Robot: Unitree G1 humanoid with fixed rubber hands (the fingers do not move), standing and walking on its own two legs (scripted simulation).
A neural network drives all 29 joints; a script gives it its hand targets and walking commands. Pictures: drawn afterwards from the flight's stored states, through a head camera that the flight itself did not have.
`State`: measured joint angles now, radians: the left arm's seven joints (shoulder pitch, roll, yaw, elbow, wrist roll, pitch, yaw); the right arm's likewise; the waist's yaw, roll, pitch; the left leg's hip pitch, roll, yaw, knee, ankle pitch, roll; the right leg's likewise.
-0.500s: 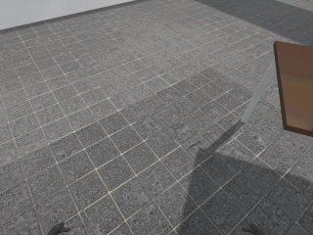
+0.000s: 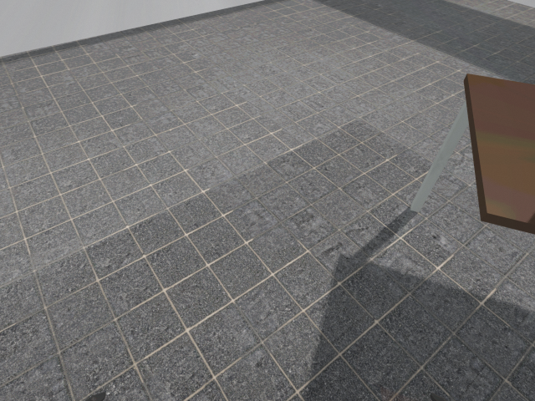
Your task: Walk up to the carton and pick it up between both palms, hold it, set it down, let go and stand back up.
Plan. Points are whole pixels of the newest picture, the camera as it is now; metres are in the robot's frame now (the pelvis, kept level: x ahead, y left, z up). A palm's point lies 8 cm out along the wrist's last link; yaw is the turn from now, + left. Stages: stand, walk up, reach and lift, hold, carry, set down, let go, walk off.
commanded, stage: stand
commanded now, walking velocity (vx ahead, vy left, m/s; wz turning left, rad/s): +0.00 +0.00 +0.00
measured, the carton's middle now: out of the picture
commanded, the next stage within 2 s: walk up in 1.46 s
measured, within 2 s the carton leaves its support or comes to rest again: neither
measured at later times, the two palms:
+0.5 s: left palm out of the picture +0.07 +0.28 -0.10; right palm out of the picture +0.08 -0.28 -0.11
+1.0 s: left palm out of the picture +0.05 +0.28 -0.10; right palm out of the picture +0.06 -0.28 -0.10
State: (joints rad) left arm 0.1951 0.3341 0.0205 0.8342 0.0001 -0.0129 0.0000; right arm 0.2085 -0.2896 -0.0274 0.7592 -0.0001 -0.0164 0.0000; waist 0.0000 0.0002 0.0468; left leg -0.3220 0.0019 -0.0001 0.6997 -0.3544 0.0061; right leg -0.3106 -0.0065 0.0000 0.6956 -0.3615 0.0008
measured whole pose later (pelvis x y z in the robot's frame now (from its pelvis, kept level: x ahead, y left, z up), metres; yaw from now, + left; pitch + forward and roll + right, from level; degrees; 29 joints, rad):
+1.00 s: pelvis -0.02 -0.01 +0.01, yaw +0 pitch -1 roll +1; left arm 0.20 0.34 0.01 0.98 0.00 -0.02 0.00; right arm 0.20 -0.29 -0.03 0.92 0.00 -0.02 0.00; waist 0.00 0.00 0.01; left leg -0.30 0.00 0.00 0.55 -0.24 -0.01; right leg -0.31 -0.01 0.00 0.59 -0.26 -0.01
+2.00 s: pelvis -0.04 -0.10 +0.00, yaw -6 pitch +0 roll +2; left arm 0.20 0.47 0.13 0.85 0.00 0.08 -0.13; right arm 0.22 -0.43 -0.08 0.97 0.00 -0.06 -0.04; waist 0.01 -0.04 0.03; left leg -0.31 0.16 0.02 0.53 -0.21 -0.07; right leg -0.39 -0.07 0.00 0.72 -0.37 -0.01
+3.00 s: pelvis -0.01 -0.31 +0.01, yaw -17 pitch -2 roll +3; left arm 0.29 0.41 0.09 0.81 0.00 0.07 -0.12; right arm 0.25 -0.44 -0.07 0.97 0.00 -0.02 -0.06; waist 0.05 -0.04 0.03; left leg -0.48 0.06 0.03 1.05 -0.44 0.02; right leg -0.29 0.00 0.01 0.66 -0.34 -0.04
